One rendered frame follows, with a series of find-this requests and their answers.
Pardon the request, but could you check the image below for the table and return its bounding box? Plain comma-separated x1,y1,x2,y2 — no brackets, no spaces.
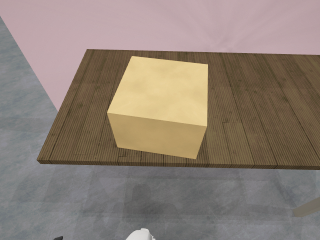
37,49,320,218

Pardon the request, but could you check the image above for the robot left thigh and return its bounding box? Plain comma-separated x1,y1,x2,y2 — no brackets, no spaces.
126,230,156,240

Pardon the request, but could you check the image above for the carton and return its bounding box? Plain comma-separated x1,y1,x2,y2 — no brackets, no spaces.
107,56,208,159

